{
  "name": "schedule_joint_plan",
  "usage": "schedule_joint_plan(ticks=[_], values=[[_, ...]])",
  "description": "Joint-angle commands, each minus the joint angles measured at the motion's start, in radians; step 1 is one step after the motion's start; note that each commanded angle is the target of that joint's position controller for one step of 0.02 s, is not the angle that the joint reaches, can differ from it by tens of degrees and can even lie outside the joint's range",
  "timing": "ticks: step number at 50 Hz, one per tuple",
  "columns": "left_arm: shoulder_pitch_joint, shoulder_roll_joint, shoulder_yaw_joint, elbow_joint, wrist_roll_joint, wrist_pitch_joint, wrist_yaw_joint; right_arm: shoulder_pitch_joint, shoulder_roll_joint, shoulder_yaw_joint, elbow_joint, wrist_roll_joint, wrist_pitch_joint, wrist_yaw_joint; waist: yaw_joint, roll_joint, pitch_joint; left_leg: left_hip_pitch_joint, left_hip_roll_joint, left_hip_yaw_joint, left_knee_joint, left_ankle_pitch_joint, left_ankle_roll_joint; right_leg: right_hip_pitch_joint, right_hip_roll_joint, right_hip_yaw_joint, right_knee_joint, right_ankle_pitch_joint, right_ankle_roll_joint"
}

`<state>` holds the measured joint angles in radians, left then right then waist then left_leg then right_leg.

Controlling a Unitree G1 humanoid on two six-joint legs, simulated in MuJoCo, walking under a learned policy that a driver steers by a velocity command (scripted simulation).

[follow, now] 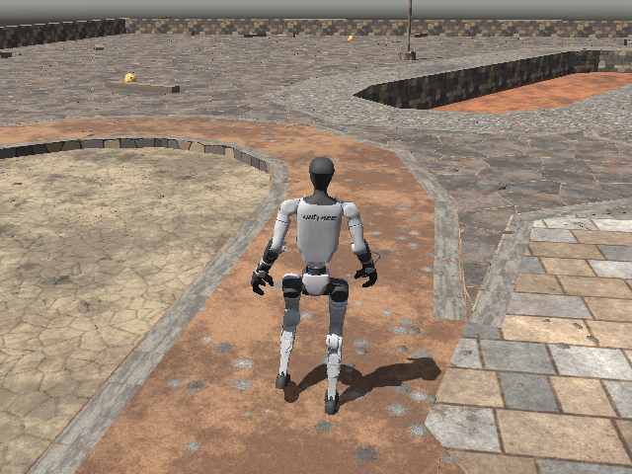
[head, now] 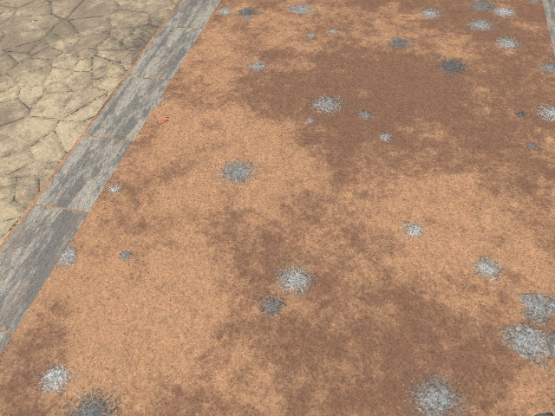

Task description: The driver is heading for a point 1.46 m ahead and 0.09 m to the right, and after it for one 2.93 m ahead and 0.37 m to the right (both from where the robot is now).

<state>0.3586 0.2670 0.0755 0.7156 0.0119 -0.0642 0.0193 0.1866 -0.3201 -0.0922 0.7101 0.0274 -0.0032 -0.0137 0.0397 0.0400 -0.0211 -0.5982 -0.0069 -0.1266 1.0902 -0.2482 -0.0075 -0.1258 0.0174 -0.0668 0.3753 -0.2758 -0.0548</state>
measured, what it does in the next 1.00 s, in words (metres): walks ahead: left foot, then right foot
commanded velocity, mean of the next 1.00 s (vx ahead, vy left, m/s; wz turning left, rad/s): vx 0.46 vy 0.00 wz -0.14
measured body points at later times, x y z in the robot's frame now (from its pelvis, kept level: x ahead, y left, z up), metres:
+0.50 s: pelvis +0.23 +0.08 -0.01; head +0.27 +0.08 +0.44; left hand +0.22 +0.36 -0.14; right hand +0.42 -0.16 -0.11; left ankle +0.26 +0.17 -0.75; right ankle +0.12 -0.09 -0.65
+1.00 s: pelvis +0.51 +0.02 -0.02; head +0.56 +0.01 +0.43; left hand +0.71 +0.26 -0.12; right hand +0.56 -0.27 -0.14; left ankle +0.41 +0.20 -0.64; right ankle +0.57 -0.05 -0.74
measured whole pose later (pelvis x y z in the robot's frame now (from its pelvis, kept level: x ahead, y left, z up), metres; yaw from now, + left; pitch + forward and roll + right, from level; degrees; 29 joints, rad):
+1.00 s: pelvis +0.51 +0.02 -0.02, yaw -13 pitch +1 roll +1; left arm 0.20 0.30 0.07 0.67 -0.02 -0.05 -0.04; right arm 0.21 -0.29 -0.06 0.78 0.02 -0.10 0.00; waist 0.00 0.00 0.09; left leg -0.34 0.04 -0.02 1.23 -0.42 0.01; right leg -0.41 0.07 -0.02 0.58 -0.18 -0.10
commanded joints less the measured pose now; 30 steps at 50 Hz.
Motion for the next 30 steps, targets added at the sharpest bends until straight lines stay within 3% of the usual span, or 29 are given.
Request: schedule_joint_plan(ticks=[1,7,12,14,16,17,18,19,20,21,22,23,24,25,27,30], values=[[-0.009,0.116,0.027,-0.058,0.004,-0.037,0.009,-0.058,-0.046,-0.013,-0.064,0.005,-0.026,0.016,0.010,-0.122,0.080,-0.263,0.056,-0.021,0.059,0.133,-0.014,0.131,-0.247,0.206,-0.237,0.018,-0.063],[0.054,0.126,0.029,-0.010,-0.001,-0.027,0.000,-0.162,-0.004,0.005,-0.110,0.002,-0.035,0.037,0.047,-0.118,0.128,-0.254,0.065,0.024,-0.192,0.234,-0.030,0.157,-0.257,0.065,-0.260,0.193,-0.082],[0.136,0.140,0.026,0.068,-0.030,-0.010,-0.008,-0.296,0.043,0.036,-0.160,-0.001,-0.057,0.072,0.074,-0.100,0.181,-0.195,0.062,0.157,-0.416,0.185,0.018,0.216,-0.289,0.021,-0.244,0.367,-0.115],[0.155,0.153,0.023,0.096,-0.042,0.004,-0.013,-0.326,0.040,0.037,-0.178,0.000,-0.070,0.085,0.059,-0.119,0.172,-0.123,0.031,0.202,-0.489,0.109,0.050,0.249,-0.302,0.033,-0.196,0.549,-0.127],[0.138,0.199,0.029,0.112,-0.048,0.010,-0.007,-0.250,-0.011,0.015,-0.172,-0.002,-0.076,0.083,-0.020,-0.176,0.085,0.072,-0.033,0.225,-0.539,0.061,0.093,0.264,-0.309,0.037,-0.068,0.946,-0.113],[0.113,0.212,0.028,0.119,-0.049,0.013,-0.003,-0.109,-0.059,-0.010,-0.137,0.001,-0.075,0.074,-0.112,-0.187,-0.009,0.270,-0.054,0.226,-0.590,0.115,0.125,0.235,-0.291,0.017,0.072,1.059,-0.088],[0.083,0.207,0.023,0.115,-0.049,0.010,0.002,0.077,-0.117,-0.036,-0.084,-0.002,-0.072,0.057,-0.206,-0.192,-0.114,0.575,-0.015,0.174,-0.604,0.204,0.162,0.075,-0.256,0.001,0.263,0.981,-0.053],[0.076,0.125,-0.003,0.070,-0.025,-0.002,0.000,0.269,-0.205,-0.059,-0.038,-0.029,-0.062,0.033,-0.248,-0.046,-0.290,0.987,0.235,-0.119,-0.562,0.165,0.237,-0.264,-0.156,-0.014,0.618,0.468,-0.008],[0.173,0.033,-0.030,0.066,-0.028,-0.021,-0.008,0.251,-0.204,-0.043,-0.040,-0.042,-0.065,0.028,-0.160,0.114,-0.439,1.118,0.453,-0.550,-0.678,0.049,0.343,-0.495,-0.007,0.140,0.875,-0.323,0.024],[0.079,0.145,0.006,0.064,-0.063,-0.031,-0.011,0.204,-0.116,-0.023,-0.042,-0.041,-0.067,0.024,-0.192,0.065,-0.325,0.978,0.421,-0.474,-0.746,0.018,0.307,-0.562,-0.051,0.228,0.944,-0.276,0.026],[0.011,0.152,0.012,0.034,-0.074,-0.030,-0.011,0.136,-0.072,-0.008,-0.030,-0.028,-0.070,0.025,-0.154,0.077,-0.146,0.817,0.373,-0.282,-0.779,0.060,0.260,-0.598,-0.100,0.183,0.918,-0.182,0.024],[-0.015,0.125,0.010,0.036,-0.059,-0.027,-0.004,0.076,-0.034,0.002,-0.019,-0.022,-0.076,0.030,-0.113,0.035,-0.068,0.681,0.319,-0.176,-0.821,0.093,0.228,-0.570,-0.135,0.166,0.873,-0.101,0.027],[-0.002,0.111,0.014,0.045,-0.046,-0.016,-0.001,0.032,-0.007,0.006,-0.016,-0.027,-0.085,0.036,-0.074,0.055,-0.022,0.577,0.279,-0.091,-0.863,0.121,0.206,-0.520,-0.157,0.166,0.841,-0.036,0.033],[0.038,0.090,0.014,0.063,-0.048,0.002,-0.003,0.002,0.013,0.007,-0.010,-0.035,-0.095,0.040,-0.041,0.069,-0.005,0.506,0.250,-0.023,-0.901,0.141,0.193,-0.462,-0.173,0.172,0.836,0.013,0.036],[0.061,0.051,0.008,0.069,-0.051,0.027,-0.006,-0.016,0.007,0.000,0.012,-0.037,-0.114,0.041,-0.012,0.052,0.026,0.430,0.248,0.058,-0.946,0.221,0.197,-0.446,-0.180,0.168,0.832,0.046,0.049],[-0.018,0.060,0.010,0.033,-0.044,0.039,-0.002,-0.012,-0.019,-0.007,0.043,-0.046,-0.126,0.033,-0.011,0.038,0.090,0.400,0.237,0.164,-0.977,0.294,0.191,-0.526,-0.181,0.186,0.739,0.145,0.068]])
Velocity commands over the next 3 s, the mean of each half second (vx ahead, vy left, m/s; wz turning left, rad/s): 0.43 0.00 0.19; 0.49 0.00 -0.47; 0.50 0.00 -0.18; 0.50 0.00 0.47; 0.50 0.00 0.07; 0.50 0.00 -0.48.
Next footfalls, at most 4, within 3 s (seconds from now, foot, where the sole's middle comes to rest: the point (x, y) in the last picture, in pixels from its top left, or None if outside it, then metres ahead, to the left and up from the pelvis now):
0.36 left None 0.30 0.18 -0.78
0.88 right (344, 383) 0.61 -0.06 -0.78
1.38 left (298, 272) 0.95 0.06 -0.78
1.90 right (374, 209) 1.19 -0.18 -0.78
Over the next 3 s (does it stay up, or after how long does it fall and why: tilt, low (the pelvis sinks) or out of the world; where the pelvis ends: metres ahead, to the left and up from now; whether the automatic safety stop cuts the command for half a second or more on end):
stays up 1.60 -0.08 -0.02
